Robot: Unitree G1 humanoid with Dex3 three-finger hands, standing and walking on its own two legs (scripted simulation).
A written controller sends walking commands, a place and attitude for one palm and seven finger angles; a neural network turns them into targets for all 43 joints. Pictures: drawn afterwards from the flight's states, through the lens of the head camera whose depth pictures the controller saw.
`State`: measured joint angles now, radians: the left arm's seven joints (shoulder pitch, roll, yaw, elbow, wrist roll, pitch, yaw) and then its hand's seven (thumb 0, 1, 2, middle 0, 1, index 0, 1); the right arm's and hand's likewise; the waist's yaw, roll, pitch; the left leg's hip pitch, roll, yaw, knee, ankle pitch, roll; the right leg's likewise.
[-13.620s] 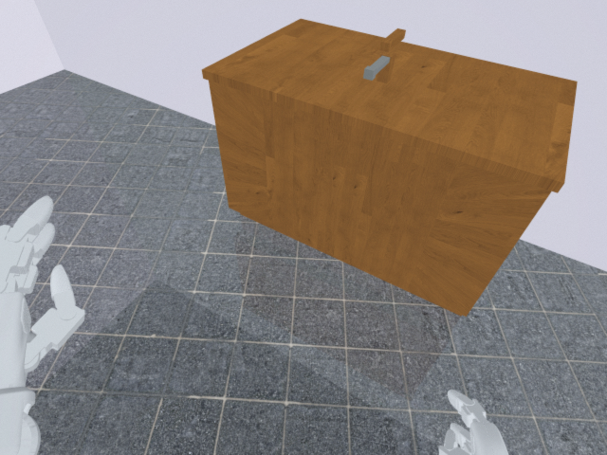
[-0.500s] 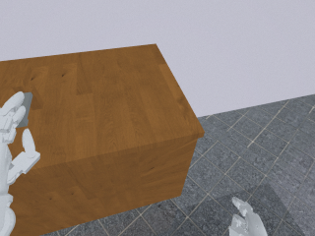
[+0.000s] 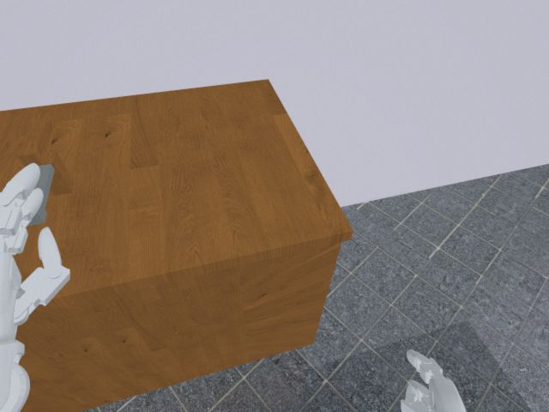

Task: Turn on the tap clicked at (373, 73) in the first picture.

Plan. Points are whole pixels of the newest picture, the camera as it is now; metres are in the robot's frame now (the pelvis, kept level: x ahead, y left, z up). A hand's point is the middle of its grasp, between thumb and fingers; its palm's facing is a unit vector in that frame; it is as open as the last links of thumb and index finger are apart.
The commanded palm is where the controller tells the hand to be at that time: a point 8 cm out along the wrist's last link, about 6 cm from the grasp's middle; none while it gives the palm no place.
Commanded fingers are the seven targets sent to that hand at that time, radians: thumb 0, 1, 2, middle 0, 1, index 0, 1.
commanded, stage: shuffle to correct the standing spot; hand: left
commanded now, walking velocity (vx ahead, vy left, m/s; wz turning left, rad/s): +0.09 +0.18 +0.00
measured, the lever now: (32, 214) +0.39 +0.45 +0.04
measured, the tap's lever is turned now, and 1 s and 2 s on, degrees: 0 0 0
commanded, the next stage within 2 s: come to a stop and stand still in 1.44 s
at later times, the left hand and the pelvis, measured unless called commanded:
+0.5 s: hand (66, 268) +0.22 +0.25 +0.17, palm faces +0.38 -0.83 -0.40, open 7.5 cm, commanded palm +0.17 +0.28 +0.19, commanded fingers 0.00 0.90 0.90 -0.20 -0.30 -0.20 -0.30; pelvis +0.00 +0.01 +0.00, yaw -2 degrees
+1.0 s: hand (12, 256) +0.23 +0.30 +0.18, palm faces +0.33 -0.81 -0.49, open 7.4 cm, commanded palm +0.17 +0.35 +0.19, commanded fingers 0.00 0.90 0.90 -0.20 -0.30 -0.20 -0.30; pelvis -0.01 +0.07 -0.01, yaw -3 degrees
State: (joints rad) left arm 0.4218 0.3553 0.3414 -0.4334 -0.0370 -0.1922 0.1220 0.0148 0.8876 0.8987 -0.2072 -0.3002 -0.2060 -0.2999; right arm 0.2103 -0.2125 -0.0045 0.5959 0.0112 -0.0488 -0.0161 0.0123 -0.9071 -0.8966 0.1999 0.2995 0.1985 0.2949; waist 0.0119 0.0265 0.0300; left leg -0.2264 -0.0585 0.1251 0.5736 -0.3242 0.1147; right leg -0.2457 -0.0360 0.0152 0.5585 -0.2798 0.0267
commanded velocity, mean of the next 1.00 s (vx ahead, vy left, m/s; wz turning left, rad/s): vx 0.10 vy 0.17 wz -0.03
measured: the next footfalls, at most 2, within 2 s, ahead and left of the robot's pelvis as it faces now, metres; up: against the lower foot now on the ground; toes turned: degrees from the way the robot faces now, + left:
left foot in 0.84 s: +0.08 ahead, +0.22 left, +0.00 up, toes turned -2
right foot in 0.96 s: +0.06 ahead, -0.08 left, +0.00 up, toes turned -8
